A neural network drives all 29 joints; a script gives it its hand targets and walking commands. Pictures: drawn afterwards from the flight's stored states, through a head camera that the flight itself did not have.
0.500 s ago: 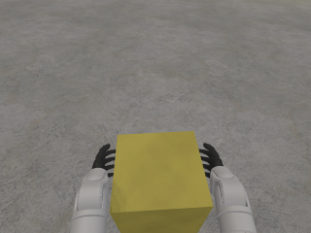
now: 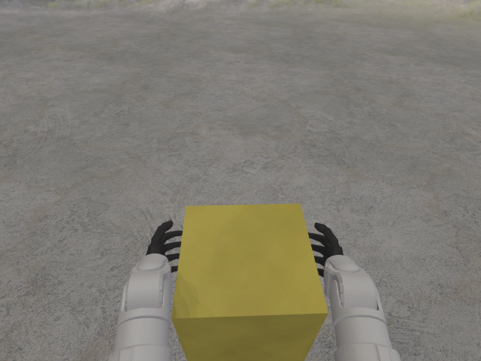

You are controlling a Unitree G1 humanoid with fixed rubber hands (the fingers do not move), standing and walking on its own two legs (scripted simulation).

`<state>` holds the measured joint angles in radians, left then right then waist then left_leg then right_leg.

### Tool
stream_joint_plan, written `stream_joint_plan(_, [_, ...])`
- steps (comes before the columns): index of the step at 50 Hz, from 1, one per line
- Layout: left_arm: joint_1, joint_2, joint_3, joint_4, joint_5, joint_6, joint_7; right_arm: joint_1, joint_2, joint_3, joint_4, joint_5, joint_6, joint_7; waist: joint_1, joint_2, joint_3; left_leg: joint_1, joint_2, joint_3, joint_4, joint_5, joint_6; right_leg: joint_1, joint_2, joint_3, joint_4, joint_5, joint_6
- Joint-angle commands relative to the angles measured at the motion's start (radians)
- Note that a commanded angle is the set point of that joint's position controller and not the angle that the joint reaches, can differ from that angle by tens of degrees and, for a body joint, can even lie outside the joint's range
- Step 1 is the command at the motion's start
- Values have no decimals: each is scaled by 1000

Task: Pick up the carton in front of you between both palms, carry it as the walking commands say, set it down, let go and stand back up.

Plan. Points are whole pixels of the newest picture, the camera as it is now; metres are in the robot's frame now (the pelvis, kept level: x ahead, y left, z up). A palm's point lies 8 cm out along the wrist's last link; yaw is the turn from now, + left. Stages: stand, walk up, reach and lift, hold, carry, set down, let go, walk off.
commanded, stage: set down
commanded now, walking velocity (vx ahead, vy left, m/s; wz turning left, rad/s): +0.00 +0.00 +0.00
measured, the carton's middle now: (244, 289) +0.29 +0.00 -0.02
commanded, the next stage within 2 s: none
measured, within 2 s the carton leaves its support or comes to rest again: neither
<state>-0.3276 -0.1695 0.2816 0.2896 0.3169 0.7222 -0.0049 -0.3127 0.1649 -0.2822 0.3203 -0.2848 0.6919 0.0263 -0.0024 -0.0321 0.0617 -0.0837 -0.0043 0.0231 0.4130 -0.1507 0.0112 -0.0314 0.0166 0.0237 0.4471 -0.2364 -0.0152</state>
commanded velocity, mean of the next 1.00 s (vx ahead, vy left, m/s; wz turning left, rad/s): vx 0.00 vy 0.00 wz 0.00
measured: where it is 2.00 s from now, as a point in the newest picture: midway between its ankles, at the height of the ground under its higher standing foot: outside the picture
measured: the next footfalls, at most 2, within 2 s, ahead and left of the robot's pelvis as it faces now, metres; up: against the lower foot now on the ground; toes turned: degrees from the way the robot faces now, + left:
none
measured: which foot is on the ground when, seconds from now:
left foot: down 0.00-1.00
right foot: down 0.00-1.00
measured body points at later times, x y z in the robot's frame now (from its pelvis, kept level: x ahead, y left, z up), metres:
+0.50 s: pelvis -0.01 +0.00 -0.04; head +0.16 +0.01 +0.38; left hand +0.35 +0.15 -0.11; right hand +0.35 -0.15 -0.11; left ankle +0.06 +0.11 -0.74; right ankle +0.02 -0.11 -0.74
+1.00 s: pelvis -0.04 +0.00 -0.18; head +0.18 +0.01 +0.21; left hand +0.40 +0.16 -0.26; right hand +0.40 -0.15 -0.26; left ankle +0.06 +0.12 -0.74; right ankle +0.02 -0.11 -0.74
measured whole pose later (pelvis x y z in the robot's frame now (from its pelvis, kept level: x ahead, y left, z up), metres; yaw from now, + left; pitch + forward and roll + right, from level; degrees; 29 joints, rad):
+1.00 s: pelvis -0.04 +0.00 -0.18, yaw -1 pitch +39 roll -1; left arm -0.76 -0.10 0.46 0.61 0.24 0.22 0.05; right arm -0.77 0.07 -0.43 0.66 -0.21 0.21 -0.03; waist 0.01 -0.01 -0.20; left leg -1.69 -0.01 -0.02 1.39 -0.39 0.00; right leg -1.63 0.04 0.00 1.44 -0.50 0.00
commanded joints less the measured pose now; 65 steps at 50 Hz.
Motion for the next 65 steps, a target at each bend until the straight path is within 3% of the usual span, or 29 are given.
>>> stream_joint_plan(1, [-500, -933, -515, 22, -246, -27, -245, -585, 918, 515, -11, 234, -39, 233, 20, 29, -174, 207, -57, -96, -44, -82, 3, -245, 19, 82, -159, -122, -37])
stream_joint_plan(5, [-553, -928, -436, 105, -206, -63, -242, -620, 897, 423, 77, 177, -74, 232, 10, 28, -151, 166, -52, -95, -30, -105, 6, -268, 32, 74, -127, -135, -37])
stream_joint_plan(9, [-604, -874, -301, 204, -124, -128, -221, -649, 836, 274, 178, 72, -135, 211, -5, 30, -131, 81, -49, -99, 12, -90, 12, -305, 49, 64, -68, -108, -39])
stream_joint_plan(15, [-510, -700, -137, 275, -7, -298, -173, -551, 652, 117, 241, -53, -295, 174, -1, 28, -181, -121, -70, -94, 132, 80, 4, -431, 75, 59, 67, 56, -22])
stream_joint_plan(18, [-492, -678, -174, 277, -16, -414, -165, -531, 639, 151, 243, -32, -408, 171, -6, 29, -305, -175, -84, -97, 217, 199, -5, -509, 86, 52, 149, 137, -12])
stream_joint_plan(22, [-538, -746, -316, 270, -84, -553, -152, -592, 704, 313, 229, 67, -544, 170, -5, 30, -567, -223, -95, -111, 360, 358, -9, -626, 104, 47, 278, 240, 6])
stream_joint_plan(27, [-587, -770, -472, 216, -154, -648, -117, -633, 732, 469, 209, 155, -639, 140, 4, 42, -941, -315, -103, -115, 535, 487, -11, -772, 114, 54, 445, 365, 20])
stream_joint_plan(31, [-622, -745, -511, 207, -178, -652, -103, -666, 727, 500, 197, 183, -640, 106, 7, 37, -1047, -525, -121, -85, 622, 346, -27, -838, 117, 51, 535, 316, 33])
stream_joint_plan(37, [-722, -774, -424, 293, -146, -583, -114, -795, 755, 442, 260, 169, -568, 117, 20, 17, -927, -801, -138, -48, 695, -9, -24, -1055, 135, 30, 609, -22, 36])
stream_joint_plan(40, [-788, -799, -380, 342, -134, -545, -127, -861, 774, 397, 301, 155, -531, 130, 16, 12, -906, -894, -142, -41, 743, -96, -18, -1147, 142, 17, 656, -112, 32])
stream_joint_plan(48, [-930, -824, -345, 392, -148, -509, -125, -998, 770, 347, 352, 154, -499, 147, 7, 38, -1021, -1028, -153, -31, 890, -86, -29, -1339, 157, -8, 817, -114, 25])
stream_joint_plan(65, [-1125, -774, -400, 368, -231, -506, -86, -1193, 713, 404, 340, 241, -492, 141, 17, 36, -1217, -1231, -155, -10, 1175, -24, -47, -1594, 165, -44, 1111, -75, 40])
